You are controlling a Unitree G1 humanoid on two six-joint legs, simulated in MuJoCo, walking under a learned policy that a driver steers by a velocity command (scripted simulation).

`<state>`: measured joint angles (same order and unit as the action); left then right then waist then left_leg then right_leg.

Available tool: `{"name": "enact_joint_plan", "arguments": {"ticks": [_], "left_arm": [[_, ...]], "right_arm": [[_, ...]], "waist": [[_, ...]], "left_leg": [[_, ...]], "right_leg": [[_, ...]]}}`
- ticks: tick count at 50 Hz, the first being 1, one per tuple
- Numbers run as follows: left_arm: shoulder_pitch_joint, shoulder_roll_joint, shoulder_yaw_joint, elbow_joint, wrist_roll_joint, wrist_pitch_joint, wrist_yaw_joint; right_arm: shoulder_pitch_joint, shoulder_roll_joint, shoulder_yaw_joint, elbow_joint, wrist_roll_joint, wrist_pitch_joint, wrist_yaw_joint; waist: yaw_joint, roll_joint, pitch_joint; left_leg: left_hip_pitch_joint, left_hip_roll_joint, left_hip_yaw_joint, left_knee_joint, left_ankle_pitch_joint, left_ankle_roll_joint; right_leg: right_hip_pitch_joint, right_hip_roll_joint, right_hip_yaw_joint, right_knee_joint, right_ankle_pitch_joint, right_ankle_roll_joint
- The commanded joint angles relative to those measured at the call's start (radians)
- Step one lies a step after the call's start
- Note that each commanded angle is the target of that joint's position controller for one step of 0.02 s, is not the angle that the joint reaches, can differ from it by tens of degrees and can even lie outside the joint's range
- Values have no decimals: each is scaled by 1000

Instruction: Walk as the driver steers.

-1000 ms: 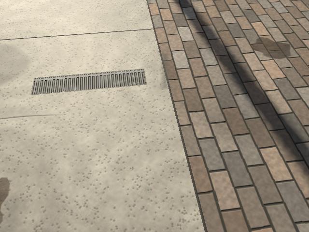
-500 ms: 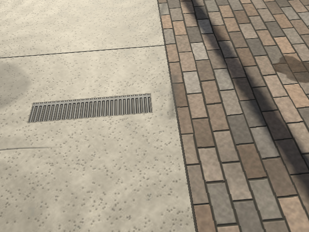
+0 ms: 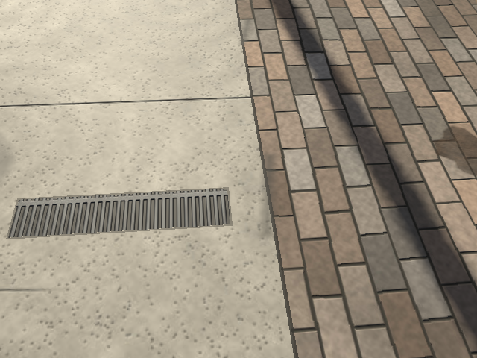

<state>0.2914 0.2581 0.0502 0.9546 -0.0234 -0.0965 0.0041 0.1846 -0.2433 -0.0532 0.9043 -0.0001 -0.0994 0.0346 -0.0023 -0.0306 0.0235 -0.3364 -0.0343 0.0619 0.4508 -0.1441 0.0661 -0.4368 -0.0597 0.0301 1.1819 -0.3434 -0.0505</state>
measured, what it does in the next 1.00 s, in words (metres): walks ahead: right foot, then left foot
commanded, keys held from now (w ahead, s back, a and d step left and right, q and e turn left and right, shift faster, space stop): w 0.96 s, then w+e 0.04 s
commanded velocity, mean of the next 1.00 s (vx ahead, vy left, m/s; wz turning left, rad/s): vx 0.50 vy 0.00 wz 0.00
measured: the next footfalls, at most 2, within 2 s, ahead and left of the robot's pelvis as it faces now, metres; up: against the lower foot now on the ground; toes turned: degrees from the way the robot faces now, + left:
right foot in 0.42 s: +0.41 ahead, -0.15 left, +0.00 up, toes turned -2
left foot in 0.98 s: +0.71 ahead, +0.09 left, +0.00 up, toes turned +3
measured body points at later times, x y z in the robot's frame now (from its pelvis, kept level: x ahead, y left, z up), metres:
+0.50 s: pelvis +0.28 -0.06 -0.01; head +0.31 -0.07 +0.44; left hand +0.45 +0.19 -0.11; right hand +0.26 -0.33 -0.16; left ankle +0.11 +0.08 -0.66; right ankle +0.37 -0.15 -0.74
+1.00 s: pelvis +0.55 -0.02 -0.02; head +0.58 -0.01 +0.43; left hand +0.51 +0.25 -0.16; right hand +0.76 -0.25 -0.11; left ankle +0.67 +0.09 -0.74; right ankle +0.37 -0.15 -0.73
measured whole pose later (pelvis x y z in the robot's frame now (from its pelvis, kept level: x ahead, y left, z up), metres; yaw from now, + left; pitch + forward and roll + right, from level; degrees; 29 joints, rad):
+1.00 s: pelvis +0.55 -0.02 -0.02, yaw +0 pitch +2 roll -1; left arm 0.40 0.25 0.07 1.02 -0.01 -0.06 0.01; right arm 0.01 -0.23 -0.06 0.86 0.01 -0.10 0.03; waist 0.06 0.00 0.02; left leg -0.50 0.02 0.04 0.54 -0.07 0.05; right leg 0.01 -0.02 -0.04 0.50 -0.44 0.00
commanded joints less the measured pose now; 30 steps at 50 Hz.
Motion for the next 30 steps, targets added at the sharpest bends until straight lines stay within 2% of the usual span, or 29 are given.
{"name": "enact_joint_plan", "arguments": {"ticks": [1, 4, 6, 10, 15, 18, 19, 20, 21, 22, 23, 24, 25, 26, 27, 28, 30], "left_arm": [[52, 51, 23, -47, 6, 10, 11], [-30, 58, 30, -79, 15, 22, 15], [-104, 54, 31, -103, 20, 19, 13], [-237, 31, 21, -138, 14, 10, -1], [-371, 33, 10, -188, 3, 0, -29], [-354, 59, 15, -200, 1, -10, -44], [-299, 80, 25, -188, 2, -13, -45], [-181, 110, 43, -153, 6, -14, -41], [3, 166, 69, -98, 11, -13, -33], [157, 270, 93, -72, 32, -10, -25], [179, 234, 80, -59, 19, -5, -30], [108, 167, 57, -71, 12, -7, -30], [21, 128, 45, -93, 14, -6, -27], [-52, 100, 34, -103, 21, -7, -30], [-91, 71, 26, -107, 29, -11, -33], [-101, 62, 22, -101, 34, -13, -36], [-75, 79, 27, -82, 30, -19, -35]], "right_arm": [[17, -82, -13, -26, -8, -16, 2], [73, -126, -24, 2, -6, -19, -15], [109, -131, -23, 15, -3, -12, -27], [166, -141, -22, 37, 7, -4, -38], [246, -152, -28, 81, 15, 15, -43], [233, -167, -37, 89, 19, 29, -48], [211, -177, -40, 84, 19, 32, -49], [184, -173, -39, 78, 20, 37, -49], [177, -144, -27, 66, 13, 38, -48], [267, -53, 2, 44, -1, 26, -41], [292, -20, 16, 58, 11, -1, -33], [209, -125, -11, 42, 37, -20, -27], [124, -143, -14, 17, 49, -29, -27], [84, -132, -17, 12, 39, -27, -34], [85, -125, -26, 15, 26, -14, -40], [110, -101, -26, 22, 22, 2, -42], [126, -68, -24, 27, 18, 22, -45]], "waist": [[23, 117, -57], [17, 89, -12], [-1, 80, 1], [-42, 87, 25], [-83, 86, 69], [-49, 107, 51], [-14, 121, 17], [52, 119, -53], [124, 89, -174], [119, -111, -345], [109, -250, -439], [111, -168, -312], [91, -107, -198], [57, -30, -115], [22, -31, -77], [-2, -49, -65], [-19, -43, -45]], "left_leg": [[135, 249, -278, -296, 70, 162], [139, 251, -225, -332, 158, 178], [178, 247, -201, -338, 185, 167], [216, 220, -139, -345, 167, 134], [363, 273, -140, -292, 170, 132], [426, 307, -147, -217, 292, 111], [425, 300, -136, -158, 434, 99], [401, 262, -102, -24, 590, 78], [278, 205, -60, 199, 565, 46], [-91, 78, -9, 600, 184, -18], [-312, -29, -116, 820, -412, -37], [-414, 41, -182, 910, -390, -15], [-430, 95, -153, 895, -302, 0], [-390, 138, -130, 826, -220, -2], [-330, 171, -135, 757, -168, -3], [-275, 183, -136, 724, -138, -6], [-257, 190, -123, 669, -104, -20]], "right_leg": [[-138, -92, 36, -29, 92, -1], [-228, -103, 29, -150, 202, 27], [-281, -101, 25, -261, 302, 40], [-253, -65, -9, -486, 454, 41], [-278, -36, -23, -623, 399, 26], [-208, -13, -34, -669, 295, -12], [-111, 15, -57, -680, 268, -28], [60, 51, -88, -701, 276, -52], [337, 19, -49, -676, 305, -91], [750, -245, 334, -681, 256, -224], [872, -357, 702, -856, 130, -312], [773, -320, 609, -878, 62, -256], [624, -282, 458, -894, 99, -216], [465, -239, 346, -933, 178, -195], [363, -200, 271, -966, 227, -174], [301, -181, 231, -997, 244, -170], [248, -168, 174, -1039, 300, -186]]}}
Velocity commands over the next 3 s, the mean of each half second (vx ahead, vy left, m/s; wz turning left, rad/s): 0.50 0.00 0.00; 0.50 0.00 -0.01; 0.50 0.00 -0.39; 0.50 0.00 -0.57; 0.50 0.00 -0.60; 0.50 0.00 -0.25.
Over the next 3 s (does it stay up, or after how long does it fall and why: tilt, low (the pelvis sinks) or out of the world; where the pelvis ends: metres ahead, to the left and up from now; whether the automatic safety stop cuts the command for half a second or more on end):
stays up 1.47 -0.50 0.00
